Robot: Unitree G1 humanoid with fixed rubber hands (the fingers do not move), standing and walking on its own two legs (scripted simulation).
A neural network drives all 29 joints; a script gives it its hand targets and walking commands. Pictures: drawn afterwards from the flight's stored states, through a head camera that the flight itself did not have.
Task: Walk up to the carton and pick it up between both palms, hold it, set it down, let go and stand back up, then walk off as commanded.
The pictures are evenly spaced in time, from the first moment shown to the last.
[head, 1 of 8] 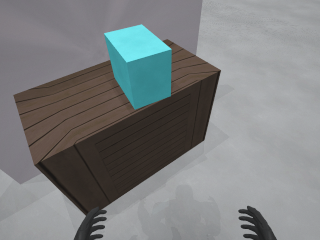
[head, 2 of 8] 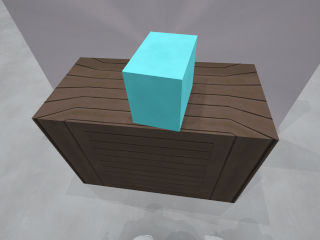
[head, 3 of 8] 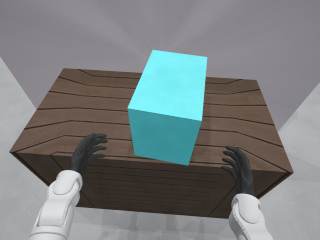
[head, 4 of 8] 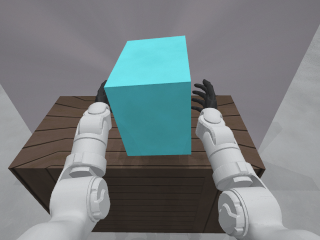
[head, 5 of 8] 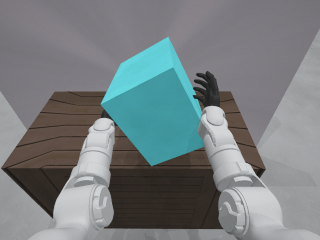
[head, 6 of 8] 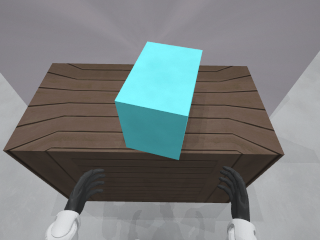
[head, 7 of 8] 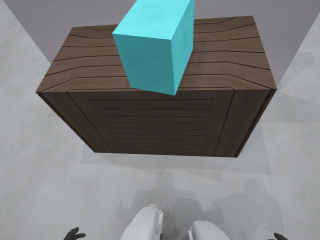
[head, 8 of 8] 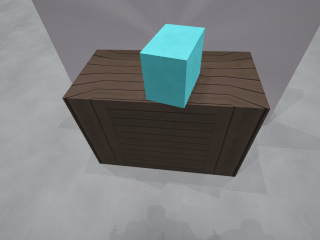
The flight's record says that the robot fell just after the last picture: no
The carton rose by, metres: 0.20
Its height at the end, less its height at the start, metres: +0.00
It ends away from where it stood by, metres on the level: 0.02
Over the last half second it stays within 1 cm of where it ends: yes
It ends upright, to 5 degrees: yes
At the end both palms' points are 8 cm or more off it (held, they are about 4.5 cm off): yes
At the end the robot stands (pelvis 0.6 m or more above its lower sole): yes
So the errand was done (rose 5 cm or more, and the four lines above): yes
